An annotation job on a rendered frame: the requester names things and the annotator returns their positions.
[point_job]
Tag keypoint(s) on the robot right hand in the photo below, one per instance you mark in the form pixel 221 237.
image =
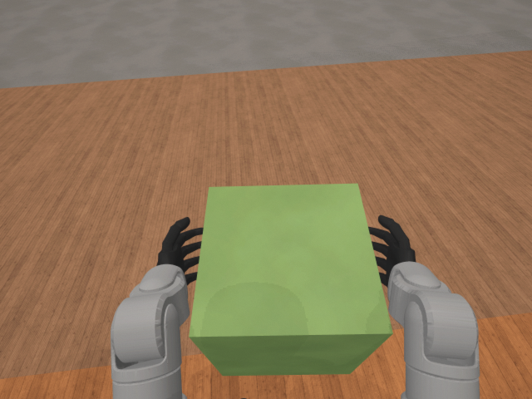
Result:
pixel 398 249

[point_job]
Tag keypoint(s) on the carton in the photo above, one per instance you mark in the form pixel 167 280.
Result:
pixel 287 282

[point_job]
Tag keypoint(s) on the robot left hand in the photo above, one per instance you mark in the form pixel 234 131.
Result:
pixel 172 251

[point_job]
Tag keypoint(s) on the left robot forearm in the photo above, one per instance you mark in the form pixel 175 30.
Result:
pixel 145 337

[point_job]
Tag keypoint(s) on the right robot forearm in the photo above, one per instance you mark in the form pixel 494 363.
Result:
pixel 441 347

